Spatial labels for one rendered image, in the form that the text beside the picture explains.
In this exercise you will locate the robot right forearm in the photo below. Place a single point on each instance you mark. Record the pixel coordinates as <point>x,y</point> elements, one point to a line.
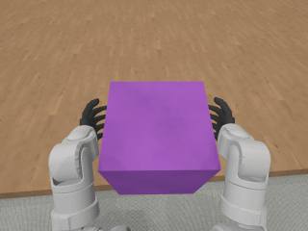
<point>246,177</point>

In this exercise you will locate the right robot hand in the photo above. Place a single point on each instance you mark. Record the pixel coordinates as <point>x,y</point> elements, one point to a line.
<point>224,115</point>

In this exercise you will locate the robot left forearm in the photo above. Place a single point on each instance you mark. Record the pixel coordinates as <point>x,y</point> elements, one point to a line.
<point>71,178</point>

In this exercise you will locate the left robot hand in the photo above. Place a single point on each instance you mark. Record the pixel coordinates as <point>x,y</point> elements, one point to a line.
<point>89,117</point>

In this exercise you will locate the carton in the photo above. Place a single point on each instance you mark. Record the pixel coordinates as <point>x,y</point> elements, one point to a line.
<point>158,138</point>

